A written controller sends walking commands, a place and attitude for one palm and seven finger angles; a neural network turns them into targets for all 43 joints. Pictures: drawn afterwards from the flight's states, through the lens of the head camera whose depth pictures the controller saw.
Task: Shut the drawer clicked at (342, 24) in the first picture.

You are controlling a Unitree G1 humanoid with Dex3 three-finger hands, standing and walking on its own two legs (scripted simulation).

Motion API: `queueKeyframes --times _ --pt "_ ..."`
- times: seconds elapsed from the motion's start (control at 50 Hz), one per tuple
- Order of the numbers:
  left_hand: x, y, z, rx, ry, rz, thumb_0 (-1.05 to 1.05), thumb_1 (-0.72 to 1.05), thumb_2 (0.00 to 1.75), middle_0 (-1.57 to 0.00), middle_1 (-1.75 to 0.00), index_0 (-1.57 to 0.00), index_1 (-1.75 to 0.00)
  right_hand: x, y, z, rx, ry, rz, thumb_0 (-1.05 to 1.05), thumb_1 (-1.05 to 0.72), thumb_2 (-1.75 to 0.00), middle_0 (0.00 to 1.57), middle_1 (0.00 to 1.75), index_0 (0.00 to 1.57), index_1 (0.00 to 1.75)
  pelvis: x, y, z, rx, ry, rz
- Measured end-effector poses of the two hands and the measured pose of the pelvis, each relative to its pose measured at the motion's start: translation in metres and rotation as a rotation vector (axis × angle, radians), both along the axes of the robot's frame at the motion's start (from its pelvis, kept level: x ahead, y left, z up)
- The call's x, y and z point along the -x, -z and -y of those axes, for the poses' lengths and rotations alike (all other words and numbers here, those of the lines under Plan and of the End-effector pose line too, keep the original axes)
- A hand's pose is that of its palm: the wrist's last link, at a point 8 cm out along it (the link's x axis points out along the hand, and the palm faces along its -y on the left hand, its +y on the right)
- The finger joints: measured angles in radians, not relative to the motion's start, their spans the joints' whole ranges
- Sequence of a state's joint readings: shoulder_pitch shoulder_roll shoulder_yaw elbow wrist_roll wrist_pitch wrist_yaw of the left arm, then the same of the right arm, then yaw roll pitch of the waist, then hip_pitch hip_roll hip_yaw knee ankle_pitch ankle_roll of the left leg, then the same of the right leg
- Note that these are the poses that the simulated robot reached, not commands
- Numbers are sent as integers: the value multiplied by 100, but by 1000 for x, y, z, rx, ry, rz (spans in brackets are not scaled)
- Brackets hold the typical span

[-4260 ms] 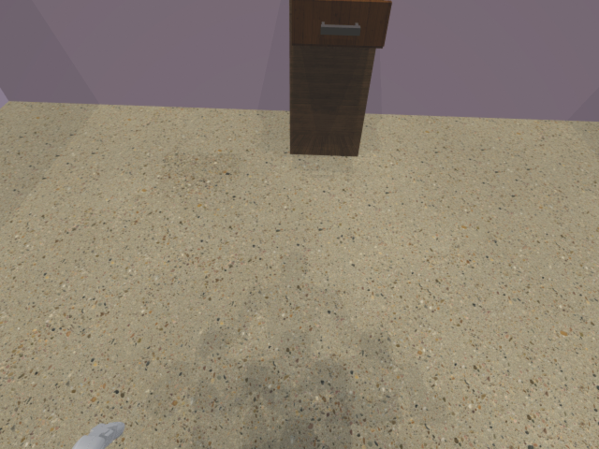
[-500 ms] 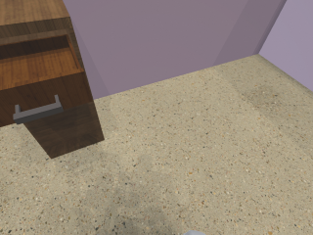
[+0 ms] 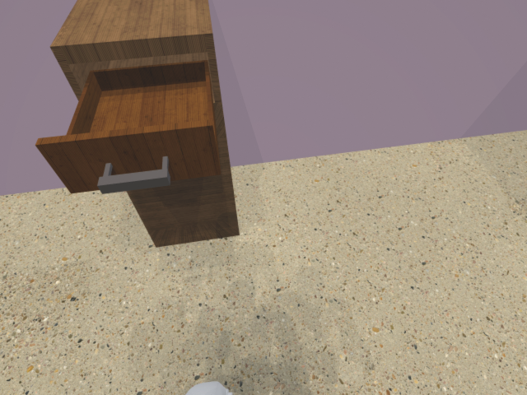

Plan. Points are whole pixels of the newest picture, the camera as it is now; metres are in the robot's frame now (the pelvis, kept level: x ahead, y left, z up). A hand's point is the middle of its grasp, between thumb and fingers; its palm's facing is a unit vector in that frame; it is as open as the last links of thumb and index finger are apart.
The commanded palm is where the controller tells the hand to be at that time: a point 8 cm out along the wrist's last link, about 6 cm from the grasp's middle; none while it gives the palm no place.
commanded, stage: turn to face it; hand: left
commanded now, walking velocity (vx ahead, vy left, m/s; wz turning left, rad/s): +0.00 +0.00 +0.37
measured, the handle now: (136, 172) +0.51 +0.29 +0.02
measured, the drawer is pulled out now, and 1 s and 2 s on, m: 0.30 0.30 0.30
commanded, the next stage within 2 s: take the last steps up to it in 0.38 s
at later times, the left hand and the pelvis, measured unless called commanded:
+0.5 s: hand out of the picture +0.03 +0.25 -0.16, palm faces +0.20 -0.95 -0.25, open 7.4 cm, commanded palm none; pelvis -0.01 +0.03 +0.00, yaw +9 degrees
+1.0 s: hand out of the picture -0.09 +0.13 -0.15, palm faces +0.37 -0.92 -0.16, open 7.3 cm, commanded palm none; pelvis +0.03 +0.02 +0.01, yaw +15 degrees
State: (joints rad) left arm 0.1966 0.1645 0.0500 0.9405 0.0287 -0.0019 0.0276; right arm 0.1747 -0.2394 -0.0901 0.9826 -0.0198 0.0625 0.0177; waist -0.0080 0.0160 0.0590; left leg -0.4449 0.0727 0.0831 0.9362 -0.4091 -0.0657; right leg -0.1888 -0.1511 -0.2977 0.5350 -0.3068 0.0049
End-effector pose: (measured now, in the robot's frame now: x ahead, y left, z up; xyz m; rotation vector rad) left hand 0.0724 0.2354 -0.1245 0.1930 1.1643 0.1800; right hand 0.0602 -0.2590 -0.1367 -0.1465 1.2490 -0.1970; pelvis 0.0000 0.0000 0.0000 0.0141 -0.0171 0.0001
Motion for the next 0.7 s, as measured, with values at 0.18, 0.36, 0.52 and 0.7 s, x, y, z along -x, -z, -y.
queueKeyframes --times 0.18,0.36,0.52,0.7 --pt "68 37 -61 21 -148 -173 0 91 90 -20 -30 -20 -30 -84 -21 -40 93 -194 152 0 -91 -90 19 30 19 30 -4 15 -34 29 -72 3" --pt "72 13 -74 20 -180 -137 0 91 90 -20 -30 -20 -30 -67 -27 -73 43 -222 105 0 -91 -90 20 30 20 30 0 -5 -44 45 -123 1" --pt "61 2 -54 0 -184 -70 0 91 90 -20 -30 -20 -30 -24 -6 -69 -22 -195 24 0 -91 -90 20 30 20 30 8 -4 -31 20 -164 7" --pt "85 -7 2 1 -213 -34 0 91 90 -20 -30 -20 -30 15 18 -33 -76 -174 -92 0 -91 -90 20 30 20 30 6 -3 -1 -14 -200 19"
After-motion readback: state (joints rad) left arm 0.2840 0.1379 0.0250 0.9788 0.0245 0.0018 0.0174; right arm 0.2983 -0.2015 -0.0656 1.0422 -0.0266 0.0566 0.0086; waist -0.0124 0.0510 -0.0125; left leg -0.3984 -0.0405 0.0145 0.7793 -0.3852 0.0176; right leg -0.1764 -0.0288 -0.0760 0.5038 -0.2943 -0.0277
